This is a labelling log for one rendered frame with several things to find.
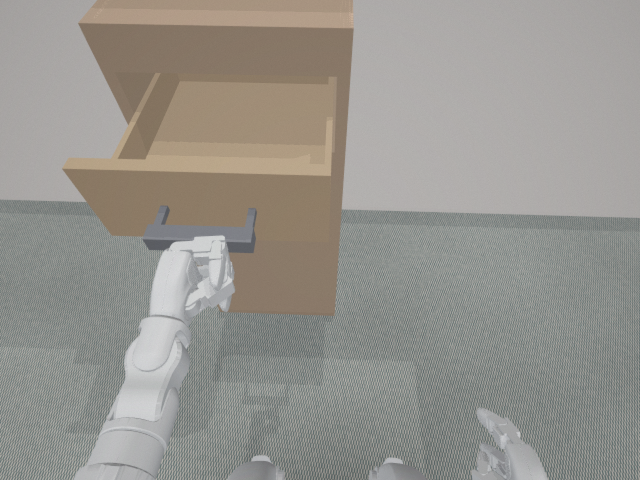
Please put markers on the right robot shin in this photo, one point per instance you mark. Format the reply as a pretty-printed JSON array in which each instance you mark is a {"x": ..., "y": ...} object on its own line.
[{"x": 393, "y": 460}]

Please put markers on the cabinet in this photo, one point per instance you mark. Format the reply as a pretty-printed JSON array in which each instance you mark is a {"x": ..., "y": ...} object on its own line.
[{"x": 132, "y": 40}]

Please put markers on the right robot hand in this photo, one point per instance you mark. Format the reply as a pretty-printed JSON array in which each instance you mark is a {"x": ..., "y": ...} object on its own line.
[{"x": 520, "y": 461}]

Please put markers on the robot left forearm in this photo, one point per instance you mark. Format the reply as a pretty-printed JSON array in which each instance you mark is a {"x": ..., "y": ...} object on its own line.
[{"x": 137, "y": 430}]

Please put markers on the drawer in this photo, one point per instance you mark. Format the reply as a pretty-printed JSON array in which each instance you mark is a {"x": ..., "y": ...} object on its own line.
[{"x": 210, "y": 146}]

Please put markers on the handle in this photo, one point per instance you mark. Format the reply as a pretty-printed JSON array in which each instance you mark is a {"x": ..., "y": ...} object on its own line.
[{"x": 159, "y": 236}]

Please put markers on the left robot hand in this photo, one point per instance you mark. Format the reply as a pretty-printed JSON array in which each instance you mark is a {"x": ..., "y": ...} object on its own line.
[{"x": 177, "y": 276}]

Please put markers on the robot shin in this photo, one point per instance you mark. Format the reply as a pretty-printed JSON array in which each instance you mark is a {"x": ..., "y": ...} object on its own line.
[
  {"x": 261, "y": 458},
  {"x": 393, "y": 460}
]

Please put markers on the left robot shin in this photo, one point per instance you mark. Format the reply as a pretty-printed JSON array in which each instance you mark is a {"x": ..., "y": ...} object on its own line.
[{"x": 261, "y": 458}]

